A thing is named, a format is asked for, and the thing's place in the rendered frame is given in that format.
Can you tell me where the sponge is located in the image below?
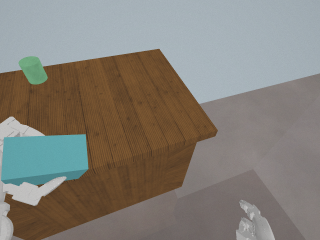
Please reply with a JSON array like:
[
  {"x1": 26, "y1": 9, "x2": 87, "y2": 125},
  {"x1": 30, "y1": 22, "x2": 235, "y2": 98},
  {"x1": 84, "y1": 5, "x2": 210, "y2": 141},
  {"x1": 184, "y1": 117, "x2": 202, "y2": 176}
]
[{"x1": 1, "y1": 134, "x2": 89, "y2": 186}]

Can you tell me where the robot left hand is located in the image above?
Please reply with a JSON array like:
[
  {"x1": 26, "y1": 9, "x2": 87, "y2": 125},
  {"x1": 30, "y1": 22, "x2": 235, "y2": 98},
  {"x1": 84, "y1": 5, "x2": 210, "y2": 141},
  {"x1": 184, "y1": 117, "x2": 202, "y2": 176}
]
[{"x1": 0, "y1": 116, "x2": 67, "y2": 206}]

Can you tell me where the table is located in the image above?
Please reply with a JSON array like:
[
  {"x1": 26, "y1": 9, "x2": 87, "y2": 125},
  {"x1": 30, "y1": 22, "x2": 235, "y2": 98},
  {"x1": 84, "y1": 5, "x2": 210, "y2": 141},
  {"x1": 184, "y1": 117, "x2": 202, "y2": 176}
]
[{"x1": 0, "y1": 49, "x2": 218, "y2": 240}]

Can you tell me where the robot left forearm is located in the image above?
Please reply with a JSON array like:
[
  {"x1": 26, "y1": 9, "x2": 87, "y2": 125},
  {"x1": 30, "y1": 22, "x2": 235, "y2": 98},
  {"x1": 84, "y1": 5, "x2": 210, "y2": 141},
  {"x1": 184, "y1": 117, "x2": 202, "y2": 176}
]
[{"x1": 0, "y1": 202, "x2": 14, "y2": 240}]

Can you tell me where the robot right hand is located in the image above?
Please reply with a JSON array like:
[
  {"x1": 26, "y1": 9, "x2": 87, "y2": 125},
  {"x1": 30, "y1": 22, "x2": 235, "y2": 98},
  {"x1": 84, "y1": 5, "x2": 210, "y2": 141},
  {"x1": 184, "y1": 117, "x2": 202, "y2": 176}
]
[{"x1": 236, "y1": 200, "x2": 275, "y2": 240}]

